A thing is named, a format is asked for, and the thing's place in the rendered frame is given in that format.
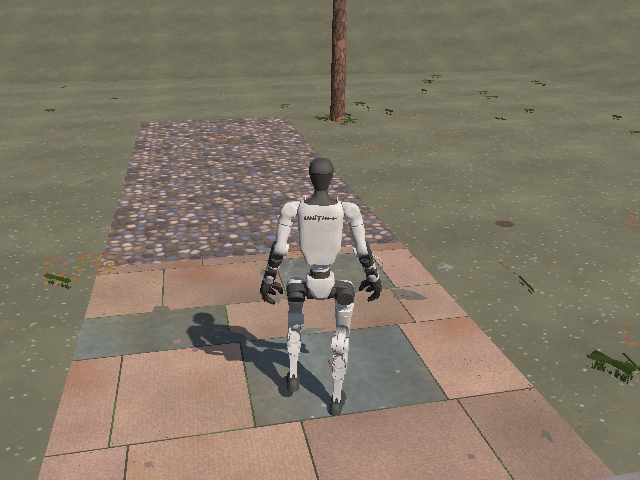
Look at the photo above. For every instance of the robot right hand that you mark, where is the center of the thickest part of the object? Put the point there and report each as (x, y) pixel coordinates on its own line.
(376, 286)

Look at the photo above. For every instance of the robot left hand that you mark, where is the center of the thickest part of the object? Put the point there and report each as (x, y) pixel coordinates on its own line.
(266, 288)

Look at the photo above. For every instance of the right robot upper arm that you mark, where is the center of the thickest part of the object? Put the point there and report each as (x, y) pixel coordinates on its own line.
(351, 211)

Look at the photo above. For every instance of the left robot thigh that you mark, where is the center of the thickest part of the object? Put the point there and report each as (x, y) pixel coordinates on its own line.
(296, 289)

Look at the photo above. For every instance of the left robot forearm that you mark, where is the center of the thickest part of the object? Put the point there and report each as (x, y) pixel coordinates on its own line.
(273, 266)

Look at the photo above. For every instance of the right robot forearm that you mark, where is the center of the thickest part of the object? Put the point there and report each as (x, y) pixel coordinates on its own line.
(369, 265)

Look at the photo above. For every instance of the left robot upper arm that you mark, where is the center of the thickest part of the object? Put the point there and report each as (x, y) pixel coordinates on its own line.
(288, 211)

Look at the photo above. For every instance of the left robot shin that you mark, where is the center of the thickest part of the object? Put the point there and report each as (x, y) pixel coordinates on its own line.
(293, 346)

